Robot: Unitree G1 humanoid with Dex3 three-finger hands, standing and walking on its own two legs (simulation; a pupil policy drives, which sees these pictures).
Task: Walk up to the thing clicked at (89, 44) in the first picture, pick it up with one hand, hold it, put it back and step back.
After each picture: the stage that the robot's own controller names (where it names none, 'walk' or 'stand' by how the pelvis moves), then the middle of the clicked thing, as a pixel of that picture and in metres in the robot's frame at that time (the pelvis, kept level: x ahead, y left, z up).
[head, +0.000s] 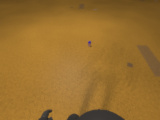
stand; (89, 43) +1.68 +0.05 -0.72
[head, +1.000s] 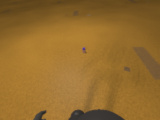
walk; (83, 50) +1.54 +0.26 -0.71
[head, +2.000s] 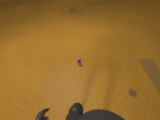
walk; (79, 62) +1.03 +0.29 -0.72
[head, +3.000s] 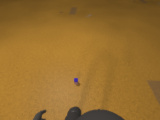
walk; (76, 81) +0.62 +0.23 -0.70
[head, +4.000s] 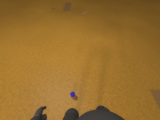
walk; (72, 95) +0.37 +0.18 -0.70
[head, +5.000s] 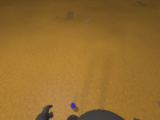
stand; (73, 106) +0.28 +0.19 -0.72
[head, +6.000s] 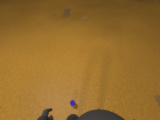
stand; (72, 103) +0.29 +0.21 -0.72
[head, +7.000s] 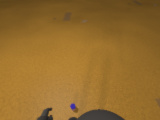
stand; (73, 107) +0.28 +0.20 -0.73
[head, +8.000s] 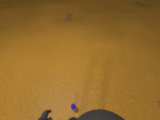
stand; (73, 107) +0.28 +0.20 -0.73
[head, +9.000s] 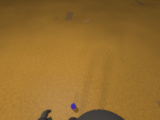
stand; (73, 107) +0.28 +0.19 -0.73
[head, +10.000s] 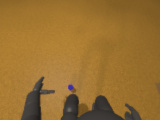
go down; (70, 87) +0.33 +0.18 -0.61
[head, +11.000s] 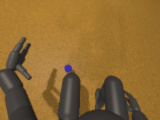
go down; (68, 69) +0.39 +0.19 -0.32
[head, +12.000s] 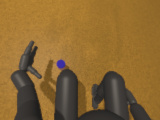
close in; (61, 65) +0.39 +0.20 -0.27
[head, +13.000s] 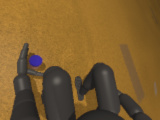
close; (35, 62) +0.39 +0.23 -0.22
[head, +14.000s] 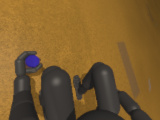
close; (31, 62) +0.37 +0.24 -0.22
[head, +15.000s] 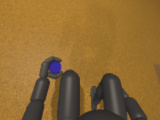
lift; (54, 68) +0.32 +0.25 -0.10
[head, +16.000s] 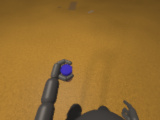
lift; (67, 73) +0.32 +0.16 +0.05
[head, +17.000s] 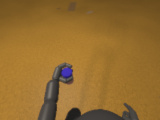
hold; (68, 76) +0.32 +0.16 +0.01
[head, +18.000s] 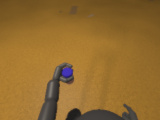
hold; (68, 76) +0.32 +0.17 +0.01
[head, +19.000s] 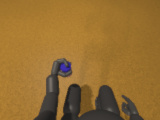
crouch; (66, 69) +0.36 +0.17 -0.06
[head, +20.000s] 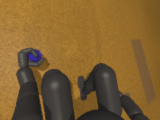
lower; (35, 58) +0.40 +0.23 -0.22
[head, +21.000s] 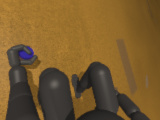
lower; (26, 55) +0.41 +0.25 -0.23
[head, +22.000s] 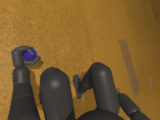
lower; (29, 56) +0.41 +0.24 -0.23
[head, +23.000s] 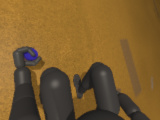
lower; (30, 57) +0.40 +0.24 -0.23
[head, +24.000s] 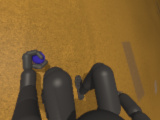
loosen; (37, 60) +0.39 +0.22 -0.23
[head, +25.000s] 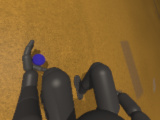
withdraw; (37, 61) +0.39 +0.20 -0.23
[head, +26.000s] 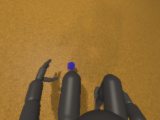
walk; (70, 67) +0.40 +0.16 -0.30
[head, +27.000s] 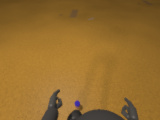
stand; (77, 104) +0.31 +0.13 -0.65
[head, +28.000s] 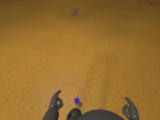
stand; (77, 101) +0.34 +0.14 -0.66
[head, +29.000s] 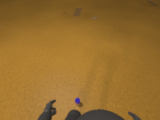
stand; (77, 101) +0.33 +0.13 -0.69
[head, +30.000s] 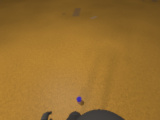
walk; (79, 100) +0.35 +0.13 -0.72
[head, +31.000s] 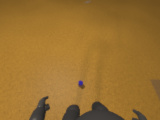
walk; (80, 83) +0.46 +0.07 -0.71
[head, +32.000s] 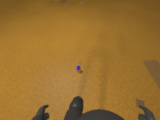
walk; (78, 69) +0.72 +0.22 -0.69
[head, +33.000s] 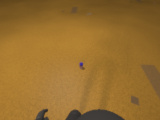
stand; (81, 65) +0.96 +0.18 -0.70
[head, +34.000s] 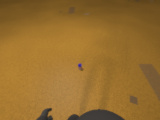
stand; (79, 66) +0.95 +0.19 -0.72
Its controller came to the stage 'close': yes
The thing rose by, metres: 0.73
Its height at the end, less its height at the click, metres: +0.00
